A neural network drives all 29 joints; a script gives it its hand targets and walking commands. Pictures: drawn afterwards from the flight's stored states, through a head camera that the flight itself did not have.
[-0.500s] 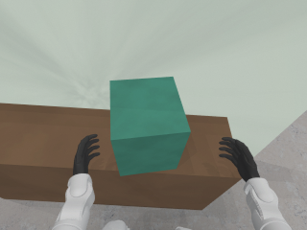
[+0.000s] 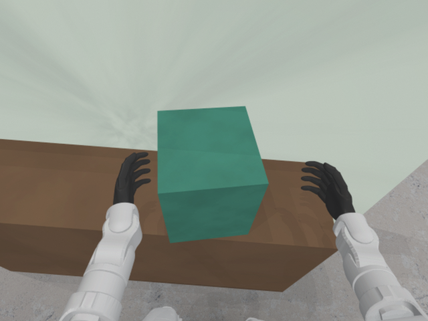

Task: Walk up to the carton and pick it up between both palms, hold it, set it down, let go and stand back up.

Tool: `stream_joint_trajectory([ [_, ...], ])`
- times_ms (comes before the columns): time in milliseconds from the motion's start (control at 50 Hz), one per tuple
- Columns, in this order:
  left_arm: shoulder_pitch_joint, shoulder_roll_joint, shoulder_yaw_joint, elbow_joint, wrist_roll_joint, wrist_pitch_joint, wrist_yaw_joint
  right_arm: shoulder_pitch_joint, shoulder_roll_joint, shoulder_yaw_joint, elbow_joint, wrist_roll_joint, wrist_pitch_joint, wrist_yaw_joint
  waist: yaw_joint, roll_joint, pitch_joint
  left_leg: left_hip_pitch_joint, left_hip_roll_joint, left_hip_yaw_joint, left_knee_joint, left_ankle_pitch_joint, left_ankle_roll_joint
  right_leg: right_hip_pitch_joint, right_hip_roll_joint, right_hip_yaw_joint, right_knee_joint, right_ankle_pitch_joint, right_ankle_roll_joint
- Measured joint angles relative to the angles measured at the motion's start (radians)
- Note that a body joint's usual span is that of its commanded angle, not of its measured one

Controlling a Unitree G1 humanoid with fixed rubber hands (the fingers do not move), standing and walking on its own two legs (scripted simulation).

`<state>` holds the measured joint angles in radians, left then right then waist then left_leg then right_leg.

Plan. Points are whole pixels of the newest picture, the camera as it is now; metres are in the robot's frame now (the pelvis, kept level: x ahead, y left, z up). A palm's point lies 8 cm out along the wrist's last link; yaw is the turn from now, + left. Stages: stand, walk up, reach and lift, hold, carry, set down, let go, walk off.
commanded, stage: reach and lift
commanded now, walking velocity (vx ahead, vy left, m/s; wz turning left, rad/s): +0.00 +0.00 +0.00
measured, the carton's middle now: (206, 177) +0.42 +0.06 -0.06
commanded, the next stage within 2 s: none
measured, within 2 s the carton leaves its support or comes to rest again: neither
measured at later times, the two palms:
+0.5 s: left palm (125, 161) +0.36 +0.21 +0.07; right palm (324, 157) +0.42 -0.17 +0.08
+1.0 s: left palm (121, 150) +0.38 +0.22 +0.07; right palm (318, 139) +0.45 -0.16 +0.09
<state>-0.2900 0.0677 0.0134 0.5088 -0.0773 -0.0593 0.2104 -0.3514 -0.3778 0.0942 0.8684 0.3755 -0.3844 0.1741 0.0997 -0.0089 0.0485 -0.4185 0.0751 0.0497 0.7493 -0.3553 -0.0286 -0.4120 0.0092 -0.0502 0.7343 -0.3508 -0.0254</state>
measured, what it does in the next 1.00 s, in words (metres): stands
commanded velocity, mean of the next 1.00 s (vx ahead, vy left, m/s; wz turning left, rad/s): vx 0.00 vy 0.00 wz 0.00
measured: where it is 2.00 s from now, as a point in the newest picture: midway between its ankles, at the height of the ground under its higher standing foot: outside the picture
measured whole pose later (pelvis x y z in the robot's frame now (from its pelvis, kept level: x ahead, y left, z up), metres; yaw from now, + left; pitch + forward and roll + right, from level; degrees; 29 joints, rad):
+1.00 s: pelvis +0.01 +0.00 +0.00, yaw +0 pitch +8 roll -1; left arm -0.75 0.13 0.01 0.98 -0.14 0.00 0.22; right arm -0.86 -0.38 0.12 1.25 0.38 -0.17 0.11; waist 0.16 -0.01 -0.08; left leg -0.54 0.08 0.05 0.74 -0.34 -0.03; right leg -0.53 0.01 -0.05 0.71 -0.33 -0.03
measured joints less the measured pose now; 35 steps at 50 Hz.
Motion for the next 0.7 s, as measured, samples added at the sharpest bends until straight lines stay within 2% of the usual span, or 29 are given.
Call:
stream_joint_trajectory([
  [220,-0.161,0.007,0.0,0.092,0.0,0.077,0.004,-0.193,0.0,0.004,0.085,0.0,0.094,-0.02,0.027,0.0,-0.003,0.0,0.0,0.0,-0.001,0.002,0.001,0.0,0.0,0.0,-0.001,0.002,0.0],
  [420,-0.235,0.02,0.0,0.122,0.0,0.123,0.004,-0.277,0.0,0.006,0.155,0.0,0.14,-0.046,0.032,0.0,-0.019,-0.003,0.0,0.0,-0.009,0.003,0.001,0.0,0.001,0.0,-0.016,0.007,0.0],
  [580,-0.373,0.049,0.0,0.26,-0.028,0.139,0.012,-0.377,0.0,0.008,0.196,0.0,0.194,-0.057,0.036,0.0,-0.036,-0.033,0.0,-0.001,-0.009,0.008,0.002,-0.029,0.001,0.0,-0.019,0.013,0.0],
  [700,-0.452,0.06,0.0,0.298,-0.039,0.15,0.017,-0.461,0.0,0.013,0.264,0.004,0.224,-0.061,0.051,0.003,-0.065,-0.055,0.001,-0.001,-0.01,0.009,0.001,-0.049,0.002,0.0,-0.021,0.015,0.0],
])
